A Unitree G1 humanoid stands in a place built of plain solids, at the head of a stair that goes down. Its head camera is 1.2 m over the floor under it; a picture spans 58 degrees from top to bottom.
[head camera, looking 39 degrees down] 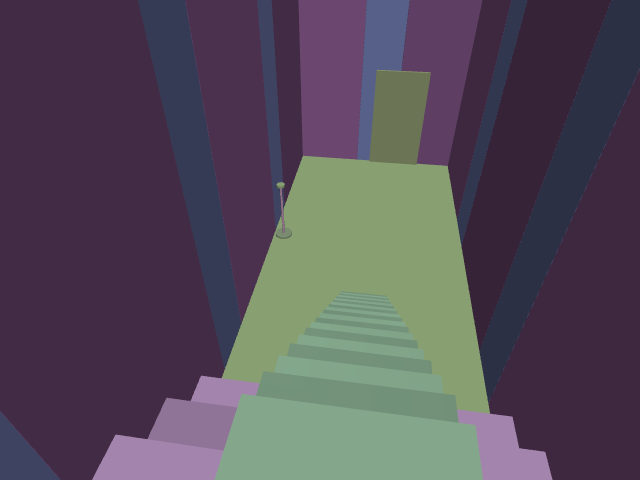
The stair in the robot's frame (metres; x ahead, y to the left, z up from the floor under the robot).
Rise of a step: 0.19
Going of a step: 0.21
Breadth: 0.69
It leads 8 degrees to the right of straight ahead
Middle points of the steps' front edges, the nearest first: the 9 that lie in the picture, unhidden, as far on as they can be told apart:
0.68 -0.10 0.00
0.89 -0.13 -0.19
1.10 -0.16 -0.38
1.31 -0.19 -0.57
1.52 -0.22 -0.76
1.72 -0.25 -0.95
1.93 -0.28 -1.14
2.14 -0.31 -1.33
2.35 -0.34 -1.52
